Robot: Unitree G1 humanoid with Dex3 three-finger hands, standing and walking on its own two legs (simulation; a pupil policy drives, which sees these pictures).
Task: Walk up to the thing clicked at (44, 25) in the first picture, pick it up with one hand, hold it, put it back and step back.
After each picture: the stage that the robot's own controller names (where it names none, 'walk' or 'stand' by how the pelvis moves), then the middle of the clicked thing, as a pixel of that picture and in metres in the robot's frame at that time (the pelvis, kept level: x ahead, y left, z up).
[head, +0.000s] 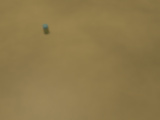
stand; (45, 29) +1.62 +0.43 -0.72
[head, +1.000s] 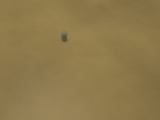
walk; (64, 36) +1.51 +0.14 -0.69
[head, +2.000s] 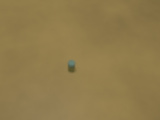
walk; (71, 66) +0.95 +0.06 -0.70
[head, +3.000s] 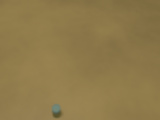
walk; (56, 111) +0.56 +0.14 -0.71
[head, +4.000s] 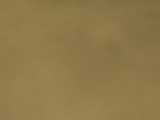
stand; out of the picture +0.36 +0.16 -0.70
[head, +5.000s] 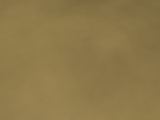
stand; out of the picture +0.30 +0.17 -0.72
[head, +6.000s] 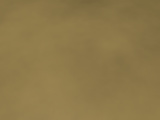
stand; out of the picture +0.32 +0.17 -0.73
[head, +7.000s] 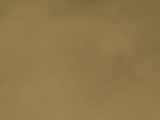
stand; out of the picture +0.32 +0.17 -0.73
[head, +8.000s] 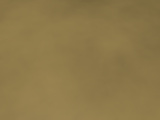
stand; out of the picture +0.31 +0.16 -0.73
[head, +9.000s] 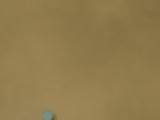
go down; (48, 117) +0.35 +0.16 -0.62
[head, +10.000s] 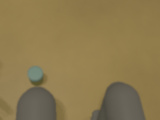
go down; (36, 76) +0.42 +0.17 -0.32
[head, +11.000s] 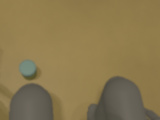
close in; (28, 70) +0.42 +0.16 -0.30
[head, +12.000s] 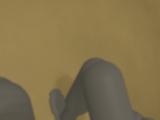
close; out of the picture +0.42 +0.21 -0.23
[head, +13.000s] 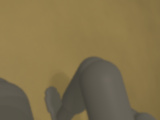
close; out of the picture +0.41 +0.22 -0.23
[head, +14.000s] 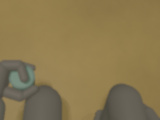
lift; (23, 82) +0.33 +0.20 -0.08
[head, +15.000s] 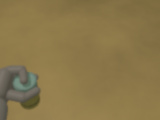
hold; (27, 91) +0.32 +0.18 +0.04
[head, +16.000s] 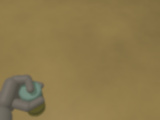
hold; (33, 99) +0.31 +0.17 -0.02
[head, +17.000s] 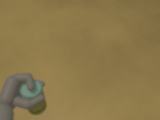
hold; (34, 98) +0.32 +0.17 -0.01
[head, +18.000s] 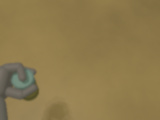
crouch; (26, 85) +0.35 +0.17 -0.06
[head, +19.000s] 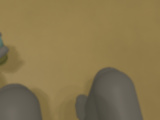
lower; out of the picture +0.45 +0.20 -0.16
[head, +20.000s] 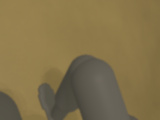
lower; out of the picture +0.45 +0.25 -0.24
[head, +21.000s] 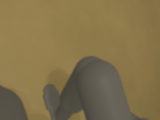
lower; out of the picture +0.44 +0.24 -0.24
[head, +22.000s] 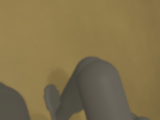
lower; out of the picture +0.43 +0.23 -0.24
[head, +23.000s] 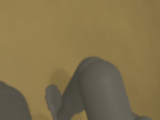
lower; out of the picture +0.43 +0.23 -0.24
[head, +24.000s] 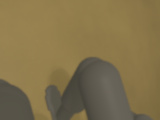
open; out of the picture +0.42 +0.22 -0.24
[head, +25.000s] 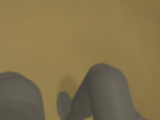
stand; out of the picture +0.42 +0.21 -0.24
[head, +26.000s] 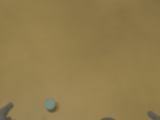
stand; (50, 105) +0.38 +0.16 -0.56
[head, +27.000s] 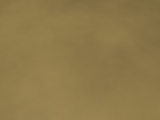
stand; out of the picture +0.36 +0.15 -0.67
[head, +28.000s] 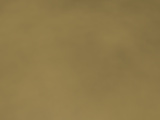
stand; out of the picture +0.35 +0.15 -0.67
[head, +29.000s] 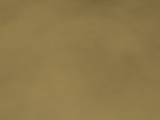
stand; out of the picture +0.37 +0.14 -0.72
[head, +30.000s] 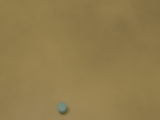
walk; (62, 108) +0.42 +0.12 -0.70
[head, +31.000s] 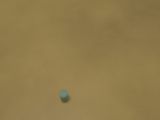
walk; (64, 96) +0.60 +0.16 -0.70
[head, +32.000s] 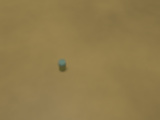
walk; (62, 65) +0.93 +0.16 -0.70
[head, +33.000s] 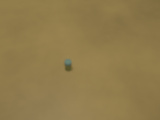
stand; (68, 65) +0.98 +0.11 -0.71
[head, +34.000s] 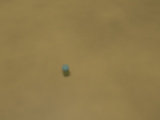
stand; (65, 70) +0.99 +0.14 -0.73
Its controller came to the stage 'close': yes
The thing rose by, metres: 0.71
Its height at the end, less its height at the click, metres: +0.00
